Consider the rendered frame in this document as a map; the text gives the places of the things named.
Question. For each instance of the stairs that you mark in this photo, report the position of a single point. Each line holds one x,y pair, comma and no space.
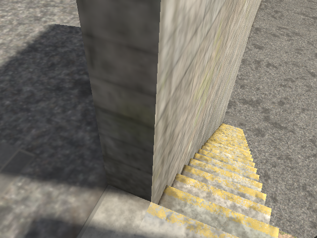
220,187

